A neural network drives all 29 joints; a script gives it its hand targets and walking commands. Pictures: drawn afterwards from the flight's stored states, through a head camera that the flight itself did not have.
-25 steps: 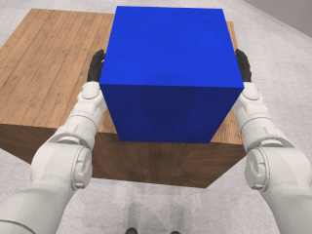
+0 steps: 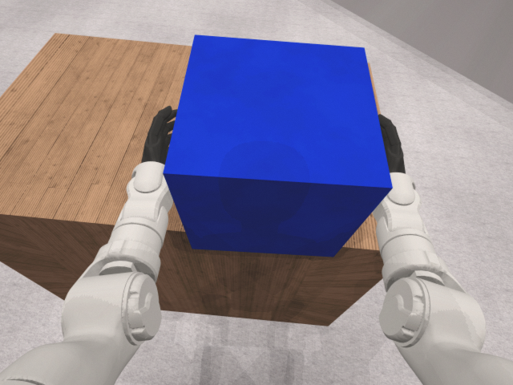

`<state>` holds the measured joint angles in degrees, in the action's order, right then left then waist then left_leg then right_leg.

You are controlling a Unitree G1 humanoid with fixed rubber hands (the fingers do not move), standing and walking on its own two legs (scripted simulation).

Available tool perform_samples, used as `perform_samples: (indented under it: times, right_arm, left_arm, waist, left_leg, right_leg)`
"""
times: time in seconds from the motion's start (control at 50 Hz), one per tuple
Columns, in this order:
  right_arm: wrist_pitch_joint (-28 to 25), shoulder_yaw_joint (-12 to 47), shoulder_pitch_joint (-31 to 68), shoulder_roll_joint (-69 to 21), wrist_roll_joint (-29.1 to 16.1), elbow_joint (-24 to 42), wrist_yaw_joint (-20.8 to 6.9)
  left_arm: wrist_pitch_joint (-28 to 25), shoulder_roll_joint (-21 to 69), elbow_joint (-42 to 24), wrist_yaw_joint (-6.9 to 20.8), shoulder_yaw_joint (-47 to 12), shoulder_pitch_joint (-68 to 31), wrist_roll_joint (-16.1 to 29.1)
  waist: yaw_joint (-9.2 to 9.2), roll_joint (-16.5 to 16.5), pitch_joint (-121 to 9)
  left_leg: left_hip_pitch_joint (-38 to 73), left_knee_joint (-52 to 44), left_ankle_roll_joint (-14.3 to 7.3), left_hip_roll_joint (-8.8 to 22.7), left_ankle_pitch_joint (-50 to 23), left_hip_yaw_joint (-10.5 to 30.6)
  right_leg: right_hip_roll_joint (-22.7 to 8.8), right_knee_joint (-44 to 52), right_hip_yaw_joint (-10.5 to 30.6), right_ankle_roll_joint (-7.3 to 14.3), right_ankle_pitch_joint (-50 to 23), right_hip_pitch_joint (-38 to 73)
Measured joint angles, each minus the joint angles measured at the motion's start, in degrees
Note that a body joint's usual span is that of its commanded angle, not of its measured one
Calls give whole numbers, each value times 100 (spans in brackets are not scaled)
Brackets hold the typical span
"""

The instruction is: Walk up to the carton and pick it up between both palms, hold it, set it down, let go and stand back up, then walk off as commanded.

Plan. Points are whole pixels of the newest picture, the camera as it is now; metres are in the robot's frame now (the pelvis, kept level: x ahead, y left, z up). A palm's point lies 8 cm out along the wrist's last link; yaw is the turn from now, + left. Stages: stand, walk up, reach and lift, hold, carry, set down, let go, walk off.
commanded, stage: reach and lift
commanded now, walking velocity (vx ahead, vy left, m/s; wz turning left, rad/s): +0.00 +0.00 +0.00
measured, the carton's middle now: (270, 156) +0.48 +0.00 +0.05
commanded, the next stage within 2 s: none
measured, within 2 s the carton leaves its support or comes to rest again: neither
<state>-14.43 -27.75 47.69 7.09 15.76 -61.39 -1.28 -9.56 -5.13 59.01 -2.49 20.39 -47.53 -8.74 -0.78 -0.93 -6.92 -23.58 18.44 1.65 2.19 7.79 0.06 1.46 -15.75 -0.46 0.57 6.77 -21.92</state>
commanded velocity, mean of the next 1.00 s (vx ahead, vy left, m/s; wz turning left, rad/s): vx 0.00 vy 0.00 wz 0.00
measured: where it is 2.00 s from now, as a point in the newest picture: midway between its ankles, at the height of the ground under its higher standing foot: outside the picture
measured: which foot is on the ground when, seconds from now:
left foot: down 0.00-1.00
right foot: down 0.00-1.00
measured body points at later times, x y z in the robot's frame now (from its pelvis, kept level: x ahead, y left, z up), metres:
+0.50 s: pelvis -0.01 +0.00 +0.00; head +0.01 +0.02 +0.45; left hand +0.42 +0.19 +0.11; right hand +0.42 -0.18 +0.12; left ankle +0.00 +0.13 -0.75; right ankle -0.01 -0.11 -0.75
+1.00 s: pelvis -0.01 +0.00 +0.00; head -0.03 +0.02 +0.45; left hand +0.40 +0.19 +0.16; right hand +0.40 -0.18 +0.16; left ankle +0.00 +0.13 -0.75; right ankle -0.01 -0.11 -0.75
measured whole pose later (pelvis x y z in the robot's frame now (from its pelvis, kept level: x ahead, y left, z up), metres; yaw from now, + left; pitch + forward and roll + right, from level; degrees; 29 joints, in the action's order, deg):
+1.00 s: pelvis -0.01 +0.00 +0.00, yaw +2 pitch -2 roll +0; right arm 2.0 -16.4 44.6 6.6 0.9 -51.2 0.8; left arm 19.1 -4.5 33.4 0.5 19.2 -42.4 -10.5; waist 2.3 -2.5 -0.7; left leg -6.4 17.1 1.1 1.2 8.4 1.0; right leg 0.5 -14.9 -1.6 0.2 8.1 -4.5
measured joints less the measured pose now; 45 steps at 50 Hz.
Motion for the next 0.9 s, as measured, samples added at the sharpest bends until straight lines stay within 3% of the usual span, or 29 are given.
perform_samples:
  times: [0.1, 0.44, 0.66, 0.76, 0.9]
  right_arm:
    - [-50, 3, -155, 30, -23, -23, 13]
    - [538, 305, -150, 47, -359, 117, 68]
    - [925, 831, -309, 46, -940, 480, 95]
    - [1134, 979, -312, 23, -1184, 691, 104]
    - [1440, 1074, -293, 6, -1370, 893, 130]
  left_arm:
    - [217, 58, -153, -17, -103, 33, -80]
    - [912, 34, -361, 59, -61, -35, -132]
    - [1601, 69, -1358, 50, -252, 430, 49]
    - [2002, 68, -1924, 54, -294, 586, 100]
    - [2510, 104, -2366, 152, -176, 577, -37]
  waist:
    - [-10, -19, -102]
    - [45, -48, 84]
    - [100, -78, 181]
    - [209, -88, 329]
    - [247, -99, 436]
  left_leg:
    - [-28, 16, 9, 15, -16, 23]
    - [498, -94, -46, -44, -74, 5]
    - [913, -105, -44, -63, -12, 45]
    - [1138, -83, -33, -74, 18, 105]
    - [1451, -68, -45, -72, 72, 91]
  right_leg:
    - [16, 99, -22, 8, -69, 33]
    - [-44, 78, -15, -25, -59, 498]
    - [-63, 131, -57, -33, 0, 951]
    - [-72, 136, -118, -30, 39, 1211]
    - [-71, 97, -107, -34, 100, 1510]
